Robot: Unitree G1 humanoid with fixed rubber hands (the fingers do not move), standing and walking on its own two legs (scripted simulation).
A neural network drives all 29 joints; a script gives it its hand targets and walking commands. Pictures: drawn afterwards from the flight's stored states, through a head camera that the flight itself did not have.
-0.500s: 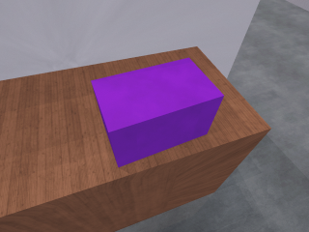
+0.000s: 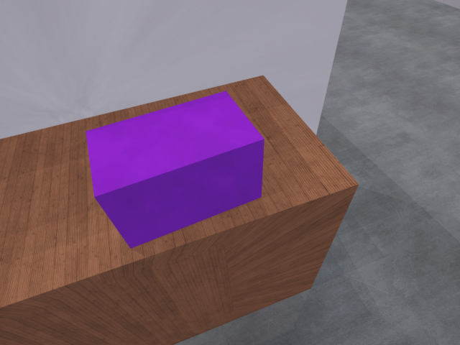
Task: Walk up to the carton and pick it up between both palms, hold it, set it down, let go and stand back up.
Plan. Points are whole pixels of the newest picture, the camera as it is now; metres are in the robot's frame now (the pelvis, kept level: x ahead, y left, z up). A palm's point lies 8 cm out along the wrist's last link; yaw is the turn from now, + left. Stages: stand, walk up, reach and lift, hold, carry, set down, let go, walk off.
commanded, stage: walk up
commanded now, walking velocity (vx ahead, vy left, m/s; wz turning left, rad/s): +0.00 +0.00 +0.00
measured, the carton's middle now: (180, 166) +0.49 +0.11 +0.03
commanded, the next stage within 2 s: none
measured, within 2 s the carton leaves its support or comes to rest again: neither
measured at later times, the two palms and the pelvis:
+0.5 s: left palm out of the picture -0.04 +0.22 -0.15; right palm out of the picture -0.03 -0.19 -0.15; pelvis -0.01 +0.01 +0.00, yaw +0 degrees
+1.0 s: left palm out of the picture -0.05 +0.34 -0.16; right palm out of the picture +0.01 -0.09 -0.13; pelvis -0.01 +0.12 +0.00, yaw +1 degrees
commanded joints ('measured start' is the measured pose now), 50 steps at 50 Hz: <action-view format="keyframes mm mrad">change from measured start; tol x32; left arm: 1 52 125 15 -7 5 -11 16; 50 110 71 32 29 6 44 3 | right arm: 1 25 -25 9 -19 19 -25 -23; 50 10 -43 27 -64 3 -77 -14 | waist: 1 22 -211 0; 24 92 87 121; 35 -8 -415 29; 42 32 326 110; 50 42 89 68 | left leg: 1 39 -10 -2 -258 9 6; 5 359 119 -104 -382 448 24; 23 159 69 -77 -435 207 43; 30 -149 35 -65 348 -17 -31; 38 236 -5 33 -470 365 -71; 42 -117 306 -343 -608 -167 94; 50 122 162 -100 -447 360 99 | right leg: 1 97 -194 181 -40 311 -137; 23 3 -76 80 -43 77 -9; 27 -5 -506 503 -151 68 -246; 33 -94 -254 119 -79 79 -72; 34 -109 -249 129 -156 -356 -61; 37 -46 -58 -32 126 156 -53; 40 -259 -26 -13 308 -397 39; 50 -111 -38 0 280 -173 26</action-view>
